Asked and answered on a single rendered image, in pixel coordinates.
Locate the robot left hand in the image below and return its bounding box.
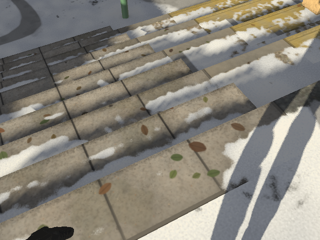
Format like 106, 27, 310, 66
26, 226, 74, 240

